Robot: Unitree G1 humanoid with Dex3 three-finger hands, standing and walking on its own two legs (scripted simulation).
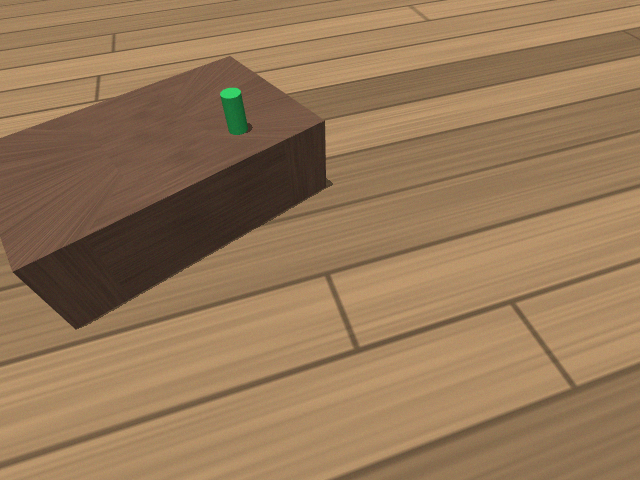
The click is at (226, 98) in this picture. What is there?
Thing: squat round
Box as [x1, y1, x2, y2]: [220, 88, 247, 134]
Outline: 227,88 222,90 220,95 228,129 233,134 240,134 246,131 247,129 240,91 237,88
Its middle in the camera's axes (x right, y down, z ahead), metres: -0.32 -0.49 +1.48
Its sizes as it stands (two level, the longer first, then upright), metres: 0.076 0.076 0.156
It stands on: a support 0.36 m high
